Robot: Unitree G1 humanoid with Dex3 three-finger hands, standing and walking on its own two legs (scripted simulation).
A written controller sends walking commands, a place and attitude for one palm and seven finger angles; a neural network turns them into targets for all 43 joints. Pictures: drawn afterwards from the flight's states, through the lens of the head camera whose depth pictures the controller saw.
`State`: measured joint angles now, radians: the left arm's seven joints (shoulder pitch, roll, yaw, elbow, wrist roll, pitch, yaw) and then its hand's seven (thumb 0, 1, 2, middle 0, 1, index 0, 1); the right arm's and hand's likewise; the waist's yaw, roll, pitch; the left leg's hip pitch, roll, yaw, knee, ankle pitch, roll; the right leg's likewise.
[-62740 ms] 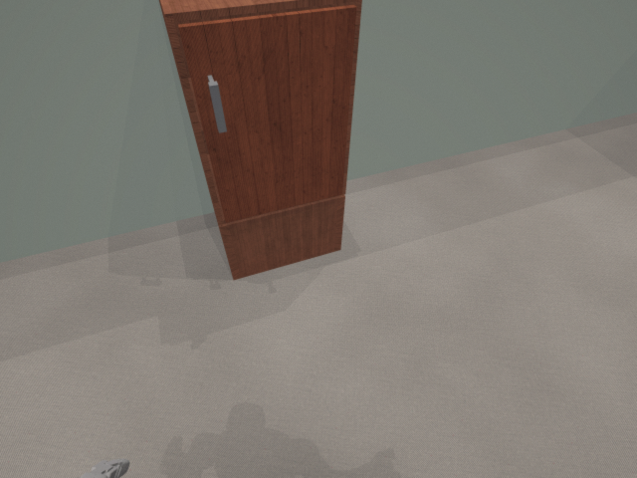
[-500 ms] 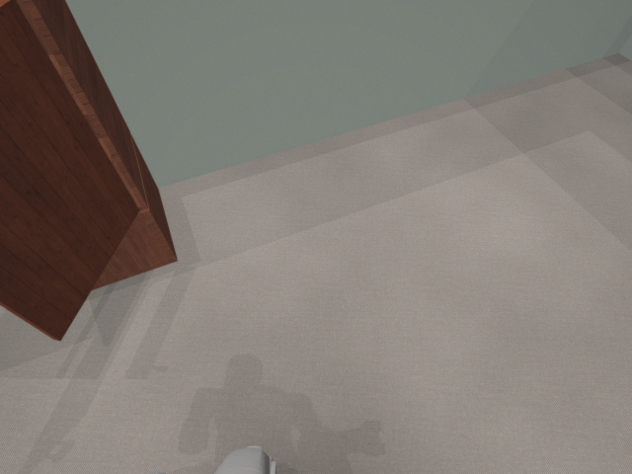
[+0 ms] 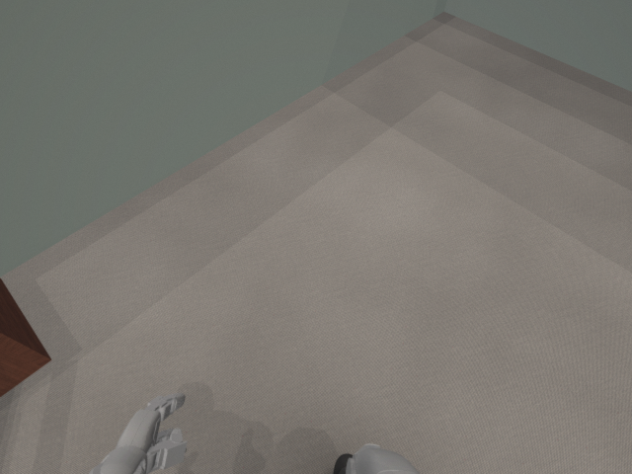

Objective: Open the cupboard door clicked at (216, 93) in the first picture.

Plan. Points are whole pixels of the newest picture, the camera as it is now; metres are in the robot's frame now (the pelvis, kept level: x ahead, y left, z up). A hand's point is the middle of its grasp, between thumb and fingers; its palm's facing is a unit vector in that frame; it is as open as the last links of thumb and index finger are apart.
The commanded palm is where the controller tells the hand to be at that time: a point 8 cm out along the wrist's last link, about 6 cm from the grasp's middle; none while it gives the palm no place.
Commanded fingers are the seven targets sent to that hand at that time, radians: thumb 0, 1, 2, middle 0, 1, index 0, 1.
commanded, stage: walk to a spot facing it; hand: left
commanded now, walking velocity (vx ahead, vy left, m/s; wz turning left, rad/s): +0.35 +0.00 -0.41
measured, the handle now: out of the picture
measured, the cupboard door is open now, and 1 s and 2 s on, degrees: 55 55 55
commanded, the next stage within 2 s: turn to face it in 0.80 s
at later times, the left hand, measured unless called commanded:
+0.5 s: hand (192, 413) +0.22 +0.19 -0.16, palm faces -0.06 -0.98 -0.19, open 7.3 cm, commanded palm none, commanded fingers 0.00 0.90 0.90 -0.20 -0.30 -0.20 -0.30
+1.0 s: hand (302, 179) +0.67 +0.03 -0.14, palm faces -0.41 -0.88 -0.24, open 7.3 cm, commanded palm none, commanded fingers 0.00 0.90 0.90 -0.20 -0.30 -0.20 -0.30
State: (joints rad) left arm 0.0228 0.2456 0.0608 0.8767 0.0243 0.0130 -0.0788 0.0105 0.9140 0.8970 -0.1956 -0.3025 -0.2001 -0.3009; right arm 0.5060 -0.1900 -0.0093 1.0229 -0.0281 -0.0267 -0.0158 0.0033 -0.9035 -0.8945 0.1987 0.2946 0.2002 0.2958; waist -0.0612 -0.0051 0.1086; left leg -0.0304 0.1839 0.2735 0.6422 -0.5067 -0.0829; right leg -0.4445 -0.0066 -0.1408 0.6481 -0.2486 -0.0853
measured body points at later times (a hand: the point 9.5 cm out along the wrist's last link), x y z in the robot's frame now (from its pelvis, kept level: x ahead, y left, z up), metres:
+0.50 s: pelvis +0.25 +0.00 +0.01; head +0.28 +0.00 +0.46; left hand +0.22 +0.24 -0.15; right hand +0.37 -0.25 -0.11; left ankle +0.35 +0.09 -0.72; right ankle +0.07 -0.08 -0.70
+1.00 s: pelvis +0.46 -0.10 +0.00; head +0.49 -0.12 +0.45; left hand +0.69 +0.08 -0.12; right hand +0.28 -0.28 -0.15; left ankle +0.37 +0.09 -0.66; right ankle +0.49 -0.20 -0.72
